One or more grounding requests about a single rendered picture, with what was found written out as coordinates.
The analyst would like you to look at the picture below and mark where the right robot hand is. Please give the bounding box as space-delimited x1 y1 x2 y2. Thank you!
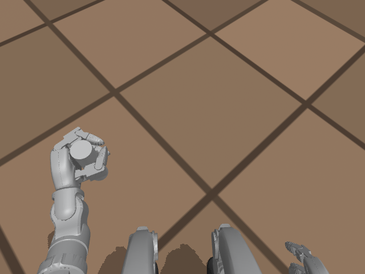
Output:
285 241 329 274

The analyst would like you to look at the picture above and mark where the left robot arm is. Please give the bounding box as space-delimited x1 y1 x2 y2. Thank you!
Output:
37 187 91 274

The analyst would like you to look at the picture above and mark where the can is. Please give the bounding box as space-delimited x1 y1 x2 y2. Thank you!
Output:
70 140 108 181

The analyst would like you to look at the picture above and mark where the left robot hand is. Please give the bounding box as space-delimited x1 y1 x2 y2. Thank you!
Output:
50 127 110 191

